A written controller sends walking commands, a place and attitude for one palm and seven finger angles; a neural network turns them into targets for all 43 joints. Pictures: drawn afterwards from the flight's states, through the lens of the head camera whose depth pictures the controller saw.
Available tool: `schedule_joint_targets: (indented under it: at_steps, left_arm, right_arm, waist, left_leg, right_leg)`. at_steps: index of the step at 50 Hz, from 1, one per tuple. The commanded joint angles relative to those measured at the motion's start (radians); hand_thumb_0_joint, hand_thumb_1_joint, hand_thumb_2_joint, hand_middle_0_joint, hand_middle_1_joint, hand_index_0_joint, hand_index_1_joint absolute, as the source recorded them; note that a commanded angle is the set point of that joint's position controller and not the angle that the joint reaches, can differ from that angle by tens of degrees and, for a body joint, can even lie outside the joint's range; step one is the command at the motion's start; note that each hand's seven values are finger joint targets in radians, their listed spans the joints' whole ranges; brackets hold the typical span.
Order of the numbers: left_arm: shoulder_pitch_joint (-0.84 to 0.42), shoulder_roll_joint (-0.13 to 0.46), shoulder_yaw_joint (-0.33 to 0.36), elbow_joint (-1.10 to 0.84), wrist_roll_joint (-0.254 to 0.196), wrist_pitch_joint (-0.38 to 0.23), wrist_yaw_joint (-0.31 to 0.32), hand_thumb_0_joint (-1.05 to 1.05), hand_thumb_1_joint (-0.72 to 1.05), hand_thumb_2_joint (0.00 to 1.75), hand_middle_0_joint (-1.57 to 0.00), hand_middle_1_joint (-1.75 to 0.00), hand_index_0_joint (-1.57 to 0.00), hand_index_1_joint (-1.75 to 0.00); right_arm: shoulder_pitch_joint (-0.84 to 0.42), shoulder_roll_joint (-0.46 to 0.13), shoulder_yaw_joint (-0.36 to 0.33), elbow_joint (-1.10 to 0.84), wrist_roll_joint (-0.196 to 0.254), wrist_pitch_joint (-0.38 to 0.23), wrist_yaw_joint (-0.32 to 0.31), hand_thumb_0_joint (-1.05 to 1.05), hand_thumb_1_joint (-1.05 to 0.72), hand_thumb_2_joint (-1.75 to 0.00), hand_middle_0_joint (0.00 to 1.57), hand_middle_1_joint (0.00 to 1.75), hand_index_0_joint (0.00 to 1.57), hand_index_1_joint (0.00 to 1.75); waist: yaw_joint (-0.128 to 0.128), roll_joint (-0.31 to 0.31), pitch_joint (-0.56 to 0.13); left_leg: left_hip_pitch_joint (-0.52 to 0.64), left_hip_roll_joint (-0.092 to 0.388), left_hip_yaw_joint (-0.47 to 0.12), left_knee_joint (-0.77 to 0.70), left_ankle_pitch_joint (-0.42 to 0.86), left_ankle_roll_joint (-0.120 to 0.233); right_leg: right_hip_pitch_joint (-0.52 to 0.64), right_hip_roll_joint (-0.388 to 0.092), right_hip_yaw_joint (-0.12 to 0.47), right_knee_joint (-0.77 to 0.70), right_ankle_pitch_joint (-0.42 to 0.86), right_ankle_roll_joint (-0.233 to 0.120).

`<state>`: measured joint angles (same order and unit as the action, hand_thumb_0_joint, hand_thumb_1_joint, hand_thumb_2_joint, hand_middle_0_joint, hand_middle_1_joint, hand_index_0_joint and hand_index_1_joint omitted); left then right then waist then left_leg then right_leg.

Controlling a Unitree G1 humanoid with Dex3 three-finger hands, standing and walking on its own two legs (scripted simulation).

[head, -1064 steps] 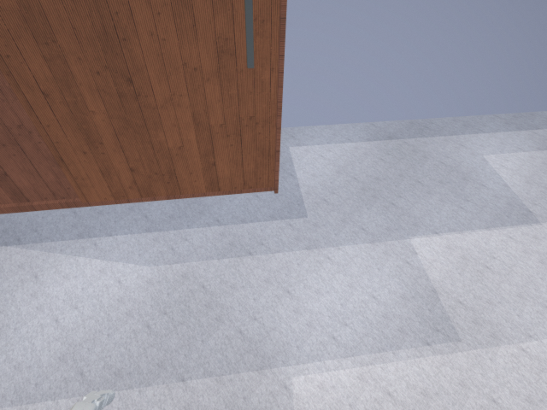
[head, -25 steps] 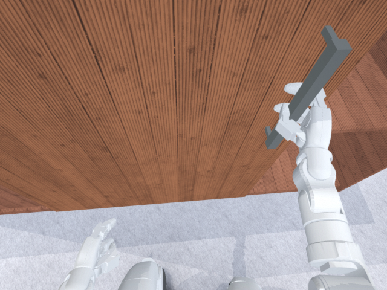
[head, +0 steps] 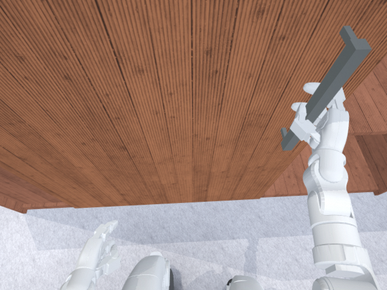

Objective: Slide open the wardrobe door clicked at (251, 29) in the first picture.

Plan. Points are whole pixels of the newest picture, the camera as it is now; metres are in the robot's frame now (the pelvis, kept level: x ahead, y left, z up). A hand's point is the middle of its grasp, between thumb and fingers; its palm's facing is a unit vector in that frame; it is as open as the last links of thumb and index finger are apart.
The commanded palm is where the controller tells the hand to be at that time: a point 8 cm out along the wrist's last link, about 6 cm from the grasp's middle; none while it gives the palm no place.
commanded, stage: step sideways, sliding the door along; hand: right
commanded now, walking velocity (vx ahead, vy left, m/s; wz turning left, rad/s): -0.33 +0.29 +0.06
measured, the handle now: (309, 102) +0.44 -0.25 +0.08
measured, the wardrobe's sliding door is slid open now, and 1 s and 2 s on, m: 0.63 0.63 0.63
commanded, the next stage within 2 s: stop walking and hold the door there in 0.02 s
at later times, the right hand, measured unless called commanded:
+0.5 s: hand (299, 121) +0.39 -0.22 +0.08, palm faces +0.49 +0.83 -0.26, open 6.0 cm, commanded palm +0.35 -0.24 +0.07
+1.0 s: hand (300, 122) +0.39 -0.22 +0.08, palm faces +0.41 +0.88 -0.26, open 6.1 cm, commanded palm +0.35 -0.25 +0.07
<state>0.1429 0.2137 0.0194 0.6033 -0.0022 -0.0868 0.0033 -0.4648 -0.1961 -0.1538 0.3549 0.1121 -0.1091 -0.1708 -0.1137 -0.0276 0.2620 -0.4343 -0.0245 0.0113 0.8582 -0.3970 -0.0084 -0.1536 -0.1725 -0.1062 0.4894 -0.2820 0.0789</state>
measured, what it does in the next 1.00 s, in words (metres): steps on the spot: left foot, then right foot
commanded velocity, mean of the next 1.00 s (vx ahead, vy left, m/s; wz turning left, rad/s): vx -0.03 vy -0.06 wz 0.00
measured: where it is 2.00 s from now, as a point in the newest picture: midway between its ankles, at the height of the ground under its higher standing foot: outside the picture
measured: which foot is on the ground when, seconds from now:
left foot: up 0.00-0.14, down 0.16-1.00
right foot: down 0.00-0.18, up 0.20-0.48, down 0.50-1.00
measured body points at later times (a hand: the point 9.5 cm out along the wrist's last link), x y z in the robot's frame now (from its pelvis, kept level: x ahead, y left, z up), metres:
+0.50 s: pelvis +0.01 +0.07 -0.01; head +0.03 +0.09 +0.44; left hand +0.12 +0.39 -0.10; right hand +0.36 -0.26 +0.10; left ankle +0.04 +0.20 -0.74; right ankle +0.03 -0.04 -0.74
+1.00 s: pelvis -0.03 +0.05 +0.00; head -0.04 +0.05 +0.45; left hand -0.01 +0.34 -0.12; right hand +0.36 -0.27 +0.10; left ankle -0.02 +0.19 -0.74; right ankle +0.03 -0.04 -0.74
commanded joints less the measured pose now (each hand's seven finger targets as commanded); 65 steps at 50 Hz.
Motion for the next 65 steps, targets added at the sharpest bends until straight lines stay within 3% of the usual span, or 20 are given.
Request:
schedule_joint_targets:
  at_steps: [1,4,6,7,9,10,12,20,23,25,27,28,31,34,37,39,45,49,61,65]
  left_arm:
    - [-0.036,0.154,0.056,-0.137,-0.006,-0.056,0.011,0.00,0.90,0.90,-0.20,-0.30,-0.20,-0.30]
    - [-0.006,0.148,0.061,-0.123,-0.009,-0.065,-0.002,0.00,0.90,0.90,-0.20,-0.30,-0.20,-0.30]
    - [-0.012,0.153,0.051,-0.120,-0.027,-0.069,0.000,0.00,0.90,0.90,-0.20,-0.30,-0.20,-0.30]
    - [0.053,0.206,0.077,-0.058,-0.010,-0.035,0.018,0.00,0.90,0.90,-0.20,-0.30,-0.20,-0.30]
    - [0.005,0.124,0.062,-0.090,-0.027,-0.019,0.048,0.00,0.90,0.90,-0.20,-0.30,-0.20,-0.30]
    - [0.010,0.125,0.054,-0.071,-0.031,-0.026,0.066,0.00,0.90,0.90,-0.20,-0.30,-0.20,-0.30]
    - [-0.014,0.126,0.017,-0.035,-0.039,-0.027,0.070,0.00,0.90,0.90,-0.20,-0.30,-0.20,-0.30]
    - [0.004,0.202,0.031,-0.025,-0.050,-0.026,0.092,0.00,0.90,0.90,-0.20,-0.30,-0.20,-0.30]
    - [0.048,0.224,0.042,-0.017,-0.041,-0.017,0.096,0.00,0.90,0.90,-0.20,-0.30,-0.20,-0.30]
    - [0.040,0.266,0.055,-0.047,-0.047,-0.013,0.095,0.00,0.90,0.90,-0.20,-0.30,-0.20,-0.30]
    - [0.043,0.211,0.030,-0.053,-0.044,-0.004,0.094,0.00,0.90,0.90,-0.20,-0.30,-0.20,-0.30]
    - [0.055,0.215,0.030,-0.045,-0.031,-0.006,0.097,0.00,0.90,0.90,-0.20,-0.30,-0.20,-0.30]
    - [0.092,0.229,0.027,-0.030,-0.035,-0.012,0.097,0.00,0.90,0.90,-0.20,-0.30,-0.20,-0.30]
    - [0.101,0.237,0.022,-0.027,-0.033,-0.010,0.101,0.00,0.90,0.90,-0.20,-0.30,-0.20,-0.30]
    - [0.108,0.229,0.015,-0.018,-0.025,-0.007,0.115,0.00,0.90,0.90,-0.20,-0.30,-0.20,-0.30]
    - [0.118,0.227,0.021,-0.001,-0.041,0.004,0.124,0.00,0.90,0.90,-0.20,-0.30,-0.20,-0.30]
    - [0.123,0.236,0.011,0.025,-0.038,0.003,0.131,0.00,0.90,0.90,-0.20,-0.30,-0.20,-0.30]
    - [0.131,0.239,0.009,0.030,-0.041,-0.006,0.132,0.00,0.90,0.90,-0.20,-0.30,-0.20,-0.30]
    - [0.161,0.257,0.032,0.066,-0.047,-0.004,0.128,0.00,0.90,0.90,-0.20,-0.30,-0.20,-0.30]
    - [0.166,0.253,0.049,0.057,-0.045,0.024,0.120,0.00,0.90,0.90,-0.20,-0.30,-0.20,-0.30]
  right_arm:
    - [-0.373,0.073,0.279,-0.374,-0.081,-0.117,0.122,0.00,-0.90,-0.90,0.45,1.40,0.45,1.40]
    - [-0.349,0.008,0.213,-0.353,-0.082,-0.137,0.118,0.00,-0.90,-0.90,0.45,1.40,0.45,1.40]
    - [-0.326,-0.033,0.209,-0.372,-0.073,-0.144,0.113,0.00,-0.90,-0.90,0.45,1.40,0.45,1.40]
    - [-0.167,-0.710,-0.432,-0.074,-0.143,-0.152,0.052,0.00,-0.90,-0.90,0.45,1.40,0.45,1.40]
    - [-0.069,-0.583,-0.336,-0.002,-0.117,-0.148,0.064,0.00,-0.90,-0.90,0.45,1.40,0.45,1.40]
    - [-0.027,-0.600,-0.376,0.030,-0.100,-0.130,0.051,0.00,-0.90,-0.90,0.45,1.40,0.45,1.40]
    - [-0.036,-0.626,-0.426,0.061,-0.105,-0.120,0.022,0.00,-0.90,-0.90,0.45,1.40,0.45,1.40]
    - [-0.192,-0.543,-0.302,0.140,-0.091,-0.097,0.020,0.00,-0.90,-0.90,0.45,1.40,0.45,1.40]
    - [-0.188,-0.517,-0.262,0.131,-0.096,-0.103,0.015,0.00,-0.90,-0.90,0.45,1.40,0.45,1.40]
    - [-0.207,-0.493,-0.223,0.100,-0.091,-0.110,0.023,0.00,-0.90,-0.90,0.45,1.40,0.45,1.40]
    - [-0.173,-0.395,-0.132,0.130,-0.092,-0.099,0.039,0.00,-0.90,-0.90,0.45,1.40,0.45,1.40]
    - [-0.200,-0.466,-0.182,0.123,-0.101,-0.095,0.033,0.00,-0.90,-0.90,0.45,1.40,0.45,1.40]
    - [-0.204,-0.504,-0.193,0.163,-0.099,-0.073,0.038,0.00,-0.90,-0.90,0.45,1.40,0.45,1.40]
    - [-0.196,-0.497,-0.182,0.235,-0.105,-0.063,0.042,0.00,-0.90,-0.90,0.45,1.40,0.45,1.40]
    - [-0.177,-0.558,-0.224,0.309,-0.117,-0.070,0.033,0.00,-0.90,-0.90,0.45,1.40,0.45,1.40]
    - [-0.183,-0.592,-0.260,0.373,-0.103,-0.066,0.031,0.00,-0.90,-0.90,0.45,1.40,0.45,1.40]
    - [-0.257,-0.565,-0.223,0.501,-0.104,-0.083,0.040,0.00,-0.90,-0.90,0.45,1.40,0.45,1.40]
    - [-0.284,-0.529,-0.190,0.523,-0.105,-0.096,0.036,0.00,-0.90,-0.90,0.45,1.40,0.45,1.40]
    - [-0.248,-0.553,-0.203,0.619,-0.102,-0.110,0.047,0.00,-0.90,-0.90,0.45,1.40,0.45,1.40]
    - [-0.252,-0.579,-0.223,0.625,-0.115,-0.118,0.045,0.00,-0.90,-0.90,0.45,1.40,0.45,1.40]
  waist:
    - [0.126,-0.307,-0.525]
    - [0.140,-0.350,-0.527]
    - [0.135,-0.332,-0.543]
    - [0.110,-0.274,-0.596]
    - [0.078,0.179,-0.675]
    - [0.071,0.259,-0.681]
    - [0.087,0.144,-0.676]
    - [0.119,0.188,-0.580]
    - [0.139,0.036,-0.544]
    - [0.108,-0.180,-0.492]
    - [0.117,-0.290,-0.456]
    - [0.122,-0.345,-0.451]
    - [0.123,-0.220,-0.473]
    - [0.128,-0.184,-0.478]
    - [0.151,-0.115,-0.483]
    - [0.139,0.038,-0.548]
    - [0.137,-0.052,-0.434]
    - [0.133,-0.125,-0.405]
    - [0.137,-0.028,-0.424]
    - [0.142,0.090,-0.456]
  left_leg:
    - [0.011,0.002,0.057,-0.095,0.070,-0.014]
    - [0.073,-0.019,0.091,-0.290,0.128,-0.012]
    - [0.198,-0.013,0.110,-0.438,0.367,-0.005]
    - [0.280,0.040,0.084,-0.436,0.697,-0.009]
    - [0.623,0.377,-0.243,-0.340,1.650,0.150]
    - [0.616,0.396,-0.217,-0.285,1.639,0.139]
    - [0.660,0.387,-0.208,-0.264,1.439,0.176]
    - [0.364,0.353,-0.191,-0.404,0.912,0.156]
    - [0.249,0.250,-0.136,-0.396,0.529,0.103]
    - [0.138,0.079,-0.045,-0.304,0.172,0.014]
    - [0.113,0.017,0.016,-0.140,-0.046,0.008]
    - [0.110,0.030,0.007,-0.079,-0.057,0.010]
    - [0.142,0.038,0.031,-0.207,0.049,-0.002]
    - [0.258,0.059,0.024,-0.413,0.203,0.006]
    - [0.329,0.154,-0.043,-0.388,0.595,0.031]
    - [0.324,0.165,-0.085,-0.404,0.565,0.039]
    - [0.181,0.100,-0.042,-0.434,0.169,0.014]
    - [0.187,0.070,-0.006,-0.380,0.124,0.009]
    - [0.162,0.126,-0.069,-0.458,0.275,0.018]
    - [0.177,0.282,-0.178,-0.471,0.488,0.069]
  right_leg:
    - [0.424,-0.228,0.014,-0.017,1.077,-0.159]
    - [0.448,-0.196,-0.003,0.038,1.119,-0.125]
    - [0.402,-0.138,-0.056,0.146,1.003,-0.126]
    - [0.283,-0.098,-0.097,0.231,0.842,-0.118]
    - [-0.245,0.142,-0.009,0.676,-0.366,-0.030]
    - [-0.330,0.139,0.107,0.788,-0.423,-0.036]
    - [-0.416,0.123,0.151,0.781,-0.361,-0.034]
    - [-0.174,0.138,0.112,0.318,-0.162,-0.052]
    - [0.013,0.125,0.083,-0.020,0.123,-0.058]
    - [0.020,-0.106,0.286,-0.119,0.400,-0.170]
    - [-0.015,-0.148,0.299,-0.181,0.413,-0.227]
    - [-0.024,-0.149,0.292,-0.180,0.475,-0.229]
    - [0.057,-0.094,0.171,-0.084,0.597,-0.201]
    - [0.012,-0.059,0.125,-0.044,0.445,-0.144]
    - [-0.087,0.009,0.077,-0.035,0.321,-0.080]
    - [-0.063,0.030,0.061,0.009,0.227,-0.077]
    - [-0.083,-0.007,0.117,-0.137,-0.011,-0.108]
    - [-0.115,-0.050,0.170,-0.230,-0.109,-0.127]
    - [-0.058,0.021,0.077,-0.084,0.109,-0.100]
    - [-0.085,0.068,0.061,0.085,0.155,-0.069]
